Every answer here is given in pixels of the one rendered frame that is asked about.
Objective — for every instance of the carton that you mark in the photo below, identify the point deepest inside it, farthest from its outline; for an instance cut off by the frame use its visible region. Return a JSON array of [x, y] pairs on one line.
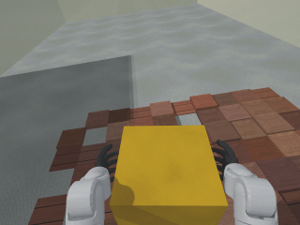
[[167, 175]]

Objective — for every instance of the robot right hand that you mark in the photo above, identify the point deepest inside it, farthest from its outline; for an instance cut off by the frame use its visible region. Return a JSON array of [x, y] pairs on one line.
[[228, 157]]

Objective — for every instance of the robot left forearm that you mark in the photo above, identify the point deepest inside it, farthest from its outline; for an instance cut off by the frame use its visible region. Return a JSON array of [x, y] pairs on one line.
[[86, 198]]

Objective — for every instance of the robot left hand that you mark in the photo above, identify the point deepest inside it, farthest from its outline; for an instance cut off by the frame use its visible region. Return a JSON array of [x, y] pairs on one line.
[[102, 159]]

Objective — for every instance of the robot right forearm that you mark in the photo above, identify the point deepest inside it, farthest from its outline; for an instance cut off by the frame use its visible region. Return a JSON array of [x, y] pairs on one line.
[[254, 199]]

